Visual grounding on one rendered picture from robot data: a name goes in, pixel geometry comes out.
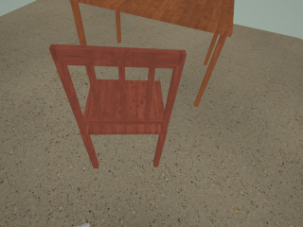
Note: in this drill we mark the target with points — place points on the chair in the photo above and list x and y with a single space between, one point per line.
120 106

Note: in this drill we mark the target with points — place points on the table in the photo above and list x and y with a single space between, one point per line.
214 16

